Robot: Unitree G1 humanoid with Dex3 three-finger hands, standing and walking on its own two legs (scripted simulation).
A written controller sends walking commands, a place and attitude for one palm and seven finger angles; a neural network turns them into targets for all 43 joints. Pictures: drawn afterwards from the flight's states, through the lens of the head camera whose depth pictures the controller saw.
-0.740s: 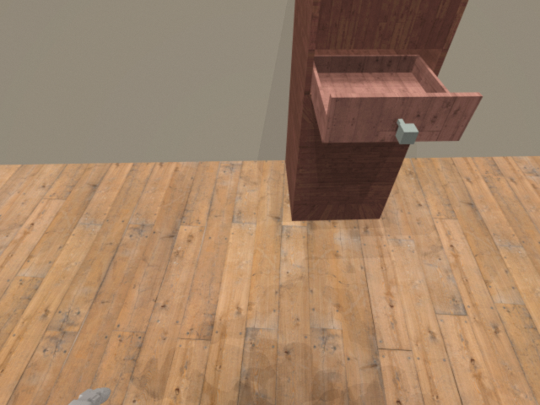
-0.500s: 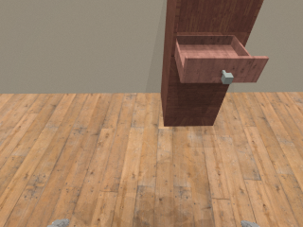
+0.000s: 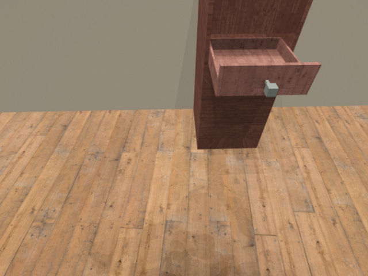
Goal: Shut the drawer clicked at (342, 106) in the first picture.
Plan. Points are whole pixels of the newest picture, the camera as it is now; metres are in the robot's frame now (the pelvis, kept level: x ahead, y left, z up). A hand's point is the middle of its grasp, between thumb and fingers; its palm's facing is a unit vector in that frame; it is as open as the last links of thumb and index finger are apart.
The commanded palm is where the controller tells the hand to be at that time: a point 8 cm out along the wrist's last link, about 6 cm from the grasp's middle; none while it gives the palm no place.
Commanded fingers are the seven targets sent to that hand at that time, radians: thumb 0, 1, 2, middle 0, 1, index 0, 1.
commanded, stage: stand and wait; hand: left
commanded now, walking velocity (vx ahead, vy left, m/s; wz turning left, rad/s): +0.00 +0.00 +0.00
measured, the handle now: (269, 87) +0.80 -0.28 -0.02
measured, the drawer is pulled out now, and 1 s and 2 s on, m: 0.28 0.28 0.28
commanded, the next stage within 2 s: look at it before walking up in 0.10 s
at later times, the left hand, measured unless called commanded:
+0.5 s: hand out of the picture +0.08 +0.24 -0.15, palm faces -0.02 -0.94 -0.33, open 7.4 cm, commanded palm none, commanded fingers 0.00 0.90 0.90 -0.20 -0.30 -0.20 -0.30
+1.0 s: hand out of the picture +0.08 +0.24 -0.16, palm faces -0.05 -0.95 -0.32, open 7.4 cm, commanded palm none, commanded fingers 0.00 0.90 0.90 -0.20 -0.30 -0.20 -0.30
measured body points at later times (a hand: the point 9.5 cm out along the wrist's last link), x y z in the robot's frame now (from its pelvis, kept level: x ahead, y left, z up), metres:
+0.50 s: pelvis +0.00 +0.00 +0.00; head +0.00 +0.00 +0.45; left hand +0.08 +0.29 -0.13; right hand +0.08 -0.30 -0.13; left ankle +0.00 +0.13 -0.74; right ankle +0.00 -0.11 -0.74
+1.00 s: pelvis +0.00 +0.00 +0.00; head +0.01 +0.00 +0.45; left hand +0.08 +0.29 -0.14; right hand +0.08 -0.28 -0.14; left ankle +0.00 +0.13 -0.74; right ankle +0.00 -0.11 -0.74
